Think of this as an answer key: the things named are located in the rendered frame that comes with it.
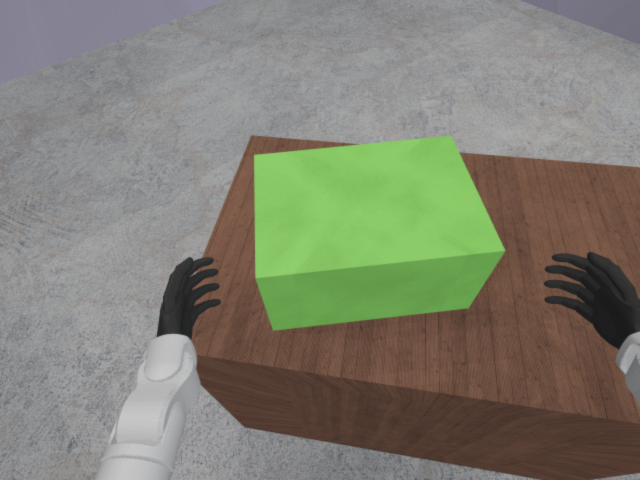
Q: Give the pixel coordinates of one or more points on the robot right hand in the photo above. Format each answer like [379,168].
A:
[611,301]

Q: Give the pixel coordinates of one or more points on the carton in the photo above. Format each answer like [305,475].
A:
[369,231]

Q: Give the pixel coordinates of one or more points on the pedestal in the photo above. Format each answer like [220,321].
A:
[512,384]

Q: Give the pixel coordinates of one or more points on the robot left hand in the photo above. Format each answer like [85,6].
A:
[178,313]

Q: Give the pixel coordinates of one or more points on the robot left forearm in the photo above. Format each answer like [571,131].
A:
[146,436]

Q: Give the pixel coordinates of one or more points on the robot right forearm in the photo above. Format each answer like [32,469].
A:
[628,360]

